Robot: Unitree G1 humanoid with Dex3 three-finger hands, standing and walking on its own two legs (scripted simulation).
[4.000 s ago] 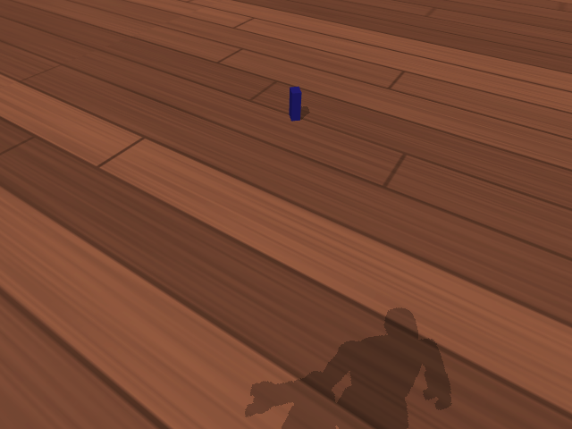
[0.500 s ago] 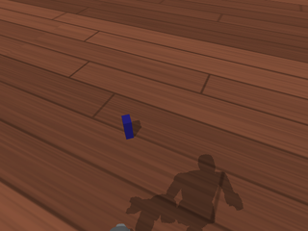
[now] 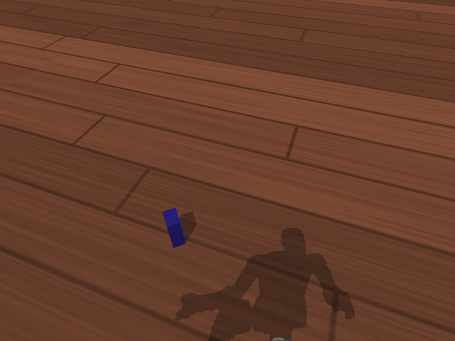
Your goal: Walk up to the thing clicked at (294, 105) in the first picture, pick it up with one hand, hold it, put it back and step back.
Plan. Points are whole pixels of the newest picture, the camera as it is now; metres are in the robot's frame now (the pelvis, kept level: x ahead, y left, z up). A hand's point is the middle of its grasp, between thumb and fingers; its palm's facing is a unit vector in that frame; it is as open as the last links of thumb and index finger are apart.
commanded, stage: walk up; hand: left
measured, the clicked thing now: (174, 228) +0.75 +0.22 -0.67
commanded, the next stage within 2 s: none
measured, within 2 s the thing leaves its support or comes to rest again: neither
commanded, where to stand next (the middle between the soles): +0.41 +0.01 m, yaw +1 degrees
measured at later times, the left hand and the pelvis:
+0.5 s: hand out of the picture +0.19 +0.31 -0.16, palm faces -0.01 -0.93 -0.37, open 7.4 cm; pelvis +0.17 +0.03 -0.01, yaw +2 degrees
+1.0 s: hand (104, 245) +0.39 +0.28 -0.12, palm faces -0.03 -0.90 -0.43, open 7.4 cm; pelvis +0.30 +0.01 +0.00, yaw +1 degrees
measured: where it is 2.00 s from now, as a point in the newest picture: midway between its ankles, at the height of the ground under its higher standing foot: (220, 321)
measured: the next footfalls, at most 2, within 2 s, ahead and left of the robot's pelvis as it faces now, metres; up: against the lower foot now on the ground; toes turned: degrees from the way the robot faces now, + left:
right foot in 0.02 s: +0.15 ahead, -0.14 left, +0.00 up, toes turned -4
left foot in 0.40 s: +0.28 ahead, +0.14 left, +0.00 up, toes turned +7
